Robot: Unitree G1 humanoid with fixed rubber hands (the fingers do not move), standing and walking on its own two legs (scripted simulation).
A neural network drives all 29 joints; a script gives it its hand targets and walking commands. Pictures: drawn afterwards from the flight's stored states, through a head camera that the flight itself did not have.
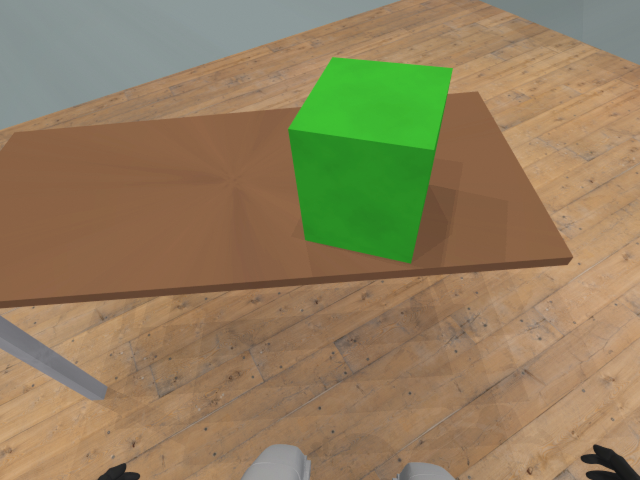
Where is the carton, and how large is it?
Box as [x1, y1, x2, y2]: [288, 57, 452, 263]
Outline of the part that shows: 332,57 288,128 305,239 410,263 428,185 452,68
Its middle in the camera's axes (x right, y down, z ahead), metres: +0.09 -0.13 +0.67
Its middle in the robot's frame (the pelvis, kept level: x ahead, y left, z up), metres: +0.59 -0.05 +0.03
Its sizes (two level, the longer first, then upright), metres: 0.210 0.200 0.250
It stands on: a table, 0.65 m high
